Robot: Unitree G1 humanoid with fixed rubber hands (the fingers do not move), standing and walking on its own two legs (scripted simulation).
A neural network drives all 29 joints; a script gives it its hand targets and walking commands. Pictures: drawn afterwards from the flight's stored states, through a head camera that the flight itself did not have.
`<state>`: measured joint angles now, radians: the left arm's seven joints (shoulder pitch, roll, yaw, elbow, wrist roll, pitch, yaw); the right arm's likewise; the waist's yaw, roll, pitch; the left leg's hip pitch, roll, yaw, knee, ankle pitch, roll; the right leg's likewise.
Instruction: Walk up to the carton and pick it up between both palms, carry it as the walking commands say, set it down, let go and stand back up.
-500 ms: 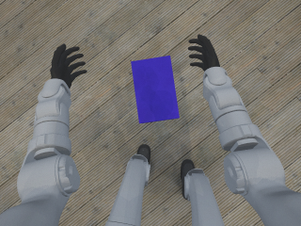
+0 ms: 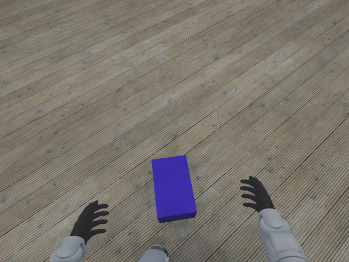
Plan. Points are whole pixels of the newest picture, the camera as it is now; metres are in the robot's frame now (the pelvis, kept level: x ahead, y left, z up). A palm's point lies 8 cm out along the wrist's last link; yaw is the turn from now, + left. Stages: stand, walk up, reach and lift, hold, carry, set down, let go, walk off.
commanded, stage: let go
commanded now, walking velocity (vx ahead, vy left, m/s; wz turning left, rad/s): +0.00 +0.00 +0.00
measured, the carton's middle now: (173, 188) +0.46 +0.09 -0.67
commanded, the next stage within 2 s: stand in 0.78 s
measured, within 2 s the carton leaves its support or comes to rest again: neither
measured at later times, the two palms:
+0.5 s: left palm (107, 216) +0.21 +0.20 -0.05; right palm (321, 228) +0.23 -0.27 -0.05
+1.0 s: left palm (86, 250) +0.14 +0.24 -0.09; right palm out of the picture +0.15 -0.26 -0.07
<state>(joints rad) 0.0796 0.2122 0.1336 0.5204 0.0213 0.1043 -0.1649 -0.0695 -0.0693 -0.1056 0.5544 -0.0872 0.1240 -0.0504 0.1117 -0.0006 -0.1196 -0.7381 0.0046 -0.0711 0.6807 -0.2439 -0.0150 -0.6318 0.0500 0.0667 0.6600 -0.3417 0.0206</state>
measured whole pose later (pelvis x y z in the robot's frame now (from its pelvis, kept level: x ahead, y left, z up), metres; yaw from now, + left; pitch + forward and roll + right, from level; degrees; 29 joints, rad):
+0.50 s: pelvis +0.06 -0.03 +0.02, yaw +1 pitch +6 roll +1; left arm 0.19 0.21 0.03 0.46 0.02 0.06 -0.12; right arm 0.23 -0.19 -0.11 0.48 -0.09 0.04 0.01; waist 0.05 -0.03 -0.01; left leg -0.29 0.00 -0.07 0.42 -0.22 -0.04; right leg -0.22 0.03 0.07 0.47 -0.34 -0.02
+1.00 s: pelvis +0.03 +0.00 +0.02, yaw +1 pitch +1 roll -1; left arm 0.21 0.22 0.04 0.68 0.02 0.08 0.00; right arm 0.24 -0.20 -0.11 0.71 -0.07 0.04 -0.01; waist 0.03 -0.04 -0.01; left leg -0.29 0.00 -0.07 0.53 -0.25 -0.02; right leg -0.17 0.03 0.07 0.47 -0.31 0.00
